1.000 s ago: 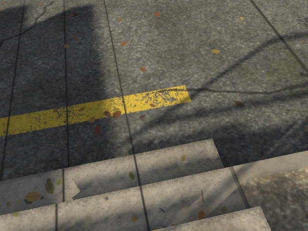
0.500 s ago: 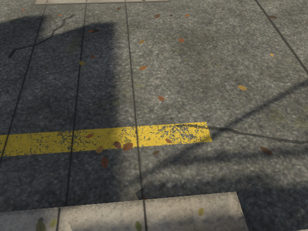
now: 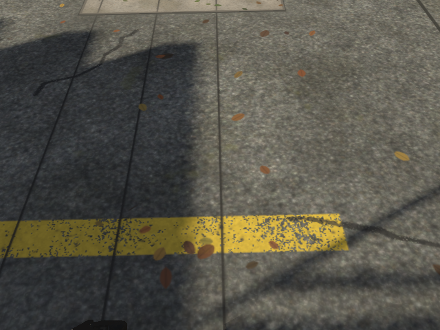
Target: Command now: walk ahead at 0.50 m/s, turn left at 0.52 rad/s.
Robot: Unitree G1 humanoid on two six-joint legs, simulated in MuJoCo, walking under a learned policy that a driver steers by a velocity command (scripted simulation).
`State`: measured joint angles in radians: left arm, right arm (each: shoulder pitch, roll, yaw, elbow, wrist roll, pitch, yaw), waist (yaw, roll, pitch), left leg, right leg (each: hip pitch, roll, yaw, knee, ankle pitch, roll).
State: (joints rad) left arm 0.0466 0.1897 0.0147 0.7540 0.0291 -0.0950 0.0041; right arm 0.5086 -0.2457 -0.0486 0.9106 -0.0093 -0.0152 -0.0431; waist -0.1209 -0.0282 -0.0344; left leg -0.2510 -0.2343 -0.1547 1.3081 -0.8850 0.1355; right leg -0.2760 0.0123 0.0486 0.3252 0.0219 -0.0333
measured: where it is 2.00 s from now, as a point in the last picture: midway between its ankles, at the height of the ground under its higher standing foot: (211, 324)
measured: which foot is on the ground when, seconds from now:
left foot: up 0.00-0.52, down 0.54-1.00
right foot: down 0.00-0.54, up 0.56-1.00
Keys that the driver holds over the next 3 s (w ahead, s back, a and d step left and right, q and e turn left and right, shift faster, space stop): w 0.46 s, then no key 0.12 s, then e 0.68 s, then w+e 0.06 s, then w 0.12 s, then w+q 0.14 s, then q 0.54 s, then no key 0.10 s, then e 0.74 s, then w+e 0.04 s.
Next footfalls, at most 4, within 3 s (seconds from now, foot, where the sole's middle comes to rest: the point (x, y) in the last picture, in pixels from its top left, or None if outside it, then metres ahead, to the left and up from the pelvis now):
0.54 left None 0.40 0.14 -0.93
1.18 right None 0.61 -0.17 -1.07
1.90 left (179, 300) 0.79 0.11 -1.07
2.42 right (228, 288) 0.82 -0.09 -1.07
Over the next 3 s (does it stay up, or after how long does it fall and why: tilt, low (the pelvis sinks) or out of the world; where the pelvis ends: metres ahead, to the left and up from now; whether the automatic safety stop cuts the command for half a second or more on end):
stays up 0.76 -0.02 -0.30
